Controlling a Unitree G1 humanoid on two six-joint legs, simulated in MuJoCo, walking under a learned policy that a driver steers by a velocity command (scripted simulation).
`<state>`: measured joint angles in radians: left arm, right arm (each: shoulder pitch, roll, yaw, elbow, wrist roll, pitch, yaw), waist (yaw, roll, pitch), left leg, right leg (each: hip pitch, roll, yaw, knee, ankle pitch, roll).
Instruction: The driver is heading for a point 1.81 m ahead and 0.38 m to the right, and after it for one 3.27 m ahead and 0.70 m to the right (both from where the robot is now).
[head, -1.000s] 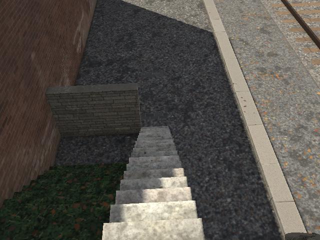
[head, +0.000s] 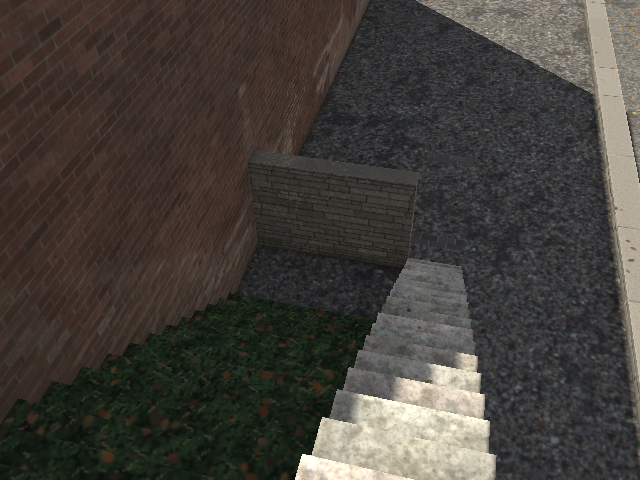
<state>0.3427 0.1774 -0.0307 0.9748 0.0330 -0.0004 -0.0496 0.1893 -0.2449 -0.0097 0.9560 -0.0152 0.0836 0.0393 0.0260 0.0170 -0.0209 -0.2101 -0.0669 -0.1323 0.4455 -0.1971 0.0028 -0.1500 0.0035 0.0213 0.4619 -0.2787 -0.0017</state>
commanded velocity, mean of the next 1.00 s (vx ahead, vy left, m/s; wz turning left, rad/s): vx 0.25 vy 0.00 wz -0.08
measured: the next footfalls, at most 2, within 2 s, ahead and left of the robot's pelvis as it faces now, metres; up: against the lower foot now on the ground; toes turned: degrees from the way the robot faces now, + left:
left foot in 1.22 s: +0.31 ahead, +0.17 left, -0.19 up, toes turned -9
right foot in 1.86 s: +0.46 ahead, -0.26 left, -0.39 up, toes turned -30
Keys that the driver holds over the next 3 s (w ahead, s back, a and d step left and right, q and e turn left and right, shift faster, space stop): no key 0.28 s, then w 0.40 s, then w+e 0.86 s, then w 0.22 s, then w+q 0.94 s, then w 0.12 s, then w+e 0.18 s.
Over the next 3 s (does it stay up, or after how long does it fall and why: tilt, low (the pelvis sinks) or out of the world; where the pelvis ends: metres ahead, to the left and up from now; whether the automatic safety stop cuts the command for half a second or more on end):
stays up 0.82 -0.13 -0.66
